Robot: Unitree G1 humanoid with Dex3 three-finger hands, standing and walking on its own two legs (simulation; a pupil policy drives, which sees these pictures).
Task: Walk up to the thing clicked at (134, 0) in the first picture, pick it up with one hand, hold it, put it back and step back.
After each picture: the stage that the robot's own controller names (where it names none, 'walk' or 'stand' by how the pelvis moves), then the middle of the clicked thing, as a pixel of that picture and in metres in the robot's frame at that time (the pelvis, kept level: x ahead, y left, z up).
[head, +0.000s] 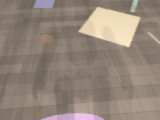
stand; (134, 3) +2.23 -0.76 -0.65
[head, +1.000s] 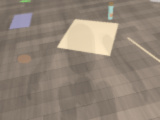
walk; (110, 10) +2.20 -0.23 -0.62
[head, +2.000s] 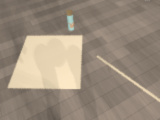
walk; (70, 20) +1.59 +0.22 -0.65
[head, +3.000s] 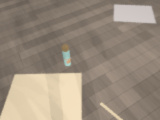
walk; (66, 55) +1.08 +0.23 -0.65
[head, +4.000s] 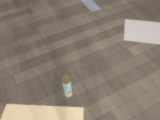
walk; (67, 86) +0.72 +0.20 -0.65
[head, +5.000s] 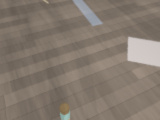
stand; (65, 115) +0.50 +0.14 -0.63
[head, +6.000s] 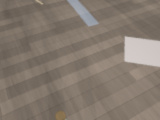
stand; out of the picture +0.44 +0.16 -0.65
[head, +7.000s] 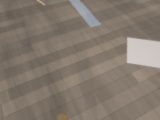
stand; out of the picture +0.43 +0.16 -0.65
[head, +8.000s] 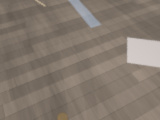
stand; out of the picture +0.44 +0.16 -0.66
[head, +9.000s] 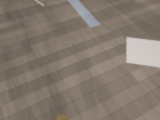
stand; out of the picture +0.43 +0.17 -0.66
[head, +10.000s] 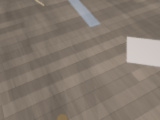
go down; out of the picture +0.42 +0.17 -0.66
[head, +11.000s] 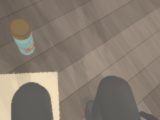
go down; (24, 39) +0.51 +0.19 -0.28
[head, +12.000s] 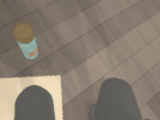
approach; (27, 43) +0.51 +0.19 -0.27
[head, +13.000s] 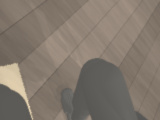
close in; out of the picture +0.51 +0.24 -0.17
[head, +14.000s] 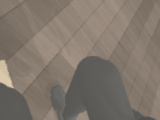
close; out of the picture +0.50 +0.25 -0.17
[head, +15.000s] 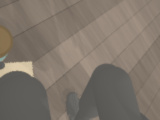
lift; out of the picture +0.39 +0.22 -0.14
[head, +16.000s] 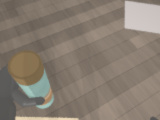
lift; (36, 85) +0.31 +0.15 +0.05
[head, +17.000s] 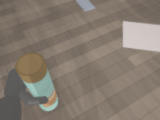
hold; (41, 86) +0.31 +0.15 +0.04
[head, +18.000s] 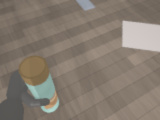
hold; (43, 88) +0.31 +0.14 +0.03
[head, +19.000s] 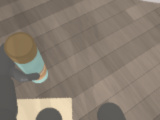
crouch; (31, 63) +0.40 +0.16 -0.03
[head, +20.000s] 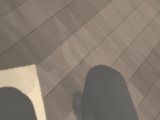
lower; out of the picture +0.50 +0.21 -0.10
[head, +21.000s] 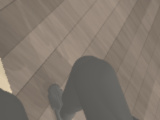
lower; out of the picture +0.48 +0.25 -0.18
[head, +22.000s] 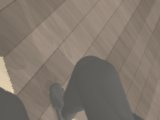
lower; out of the picture +0.48 +0.25 -0.18
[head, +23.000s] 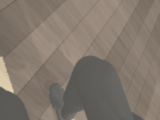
lower; out of the picture +0.48 +0.25 -0.18
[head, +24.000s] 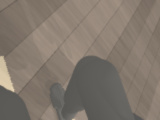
lower; out of the picture +0.47 +0.25 -0.18
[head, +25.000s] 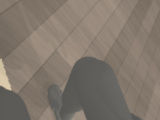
open; out of the picture +0.48 +0.23 -0.19
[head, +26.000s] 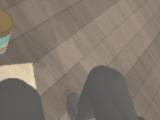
stand; out of the picture +0.47 +0.20 -0.20
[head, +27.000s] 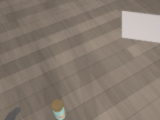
stand; (58, 110) +0.42 +0.14 -0.55
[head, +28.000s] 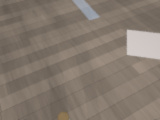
stand; out of the picture +0.41 +0.14 -0.60
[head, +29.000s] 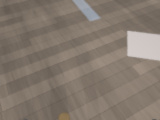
stand; out of the picture +0.41 +0.13 -0.60
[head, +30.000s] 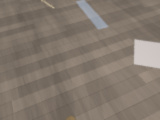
stand; out of the picture +0.43 +0.12 -0.65
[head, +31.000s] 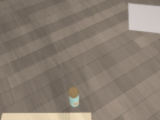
walk; (74, 97) +0.47 +0.07 -0.63
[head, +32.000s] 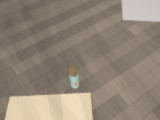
walk; (74, 78) +0.66 +0.12 -0.64
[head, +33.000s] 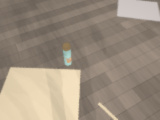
walk; (67, 54) +0.98 +0.16 -0.63
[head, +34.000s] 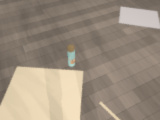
stand; (71, 56) +1.06 +0.14 -0.65
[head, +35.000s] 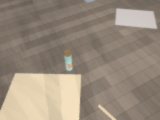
stand; (68, 60) +1.05 +0.17 -0.66
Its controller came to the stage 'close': yes
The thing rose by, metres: 0.69
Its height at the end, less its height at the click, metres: +0.00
